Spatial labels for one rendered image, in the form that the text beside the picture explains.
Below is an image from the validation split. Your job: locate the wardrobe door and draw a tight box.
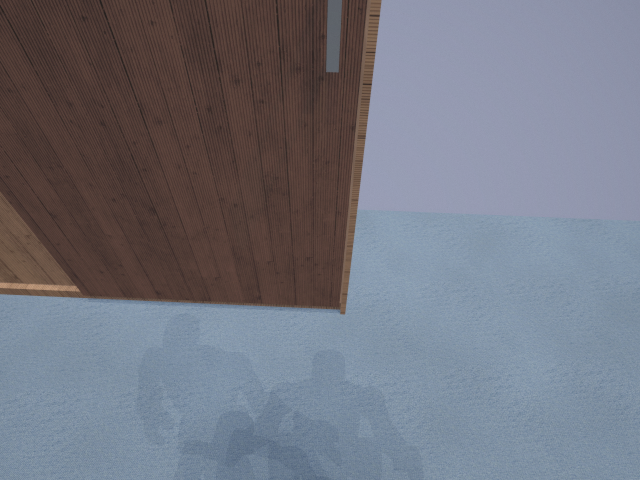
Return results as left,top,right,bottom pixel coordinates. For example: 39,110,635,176
0,192,76,286
0,0,367,307

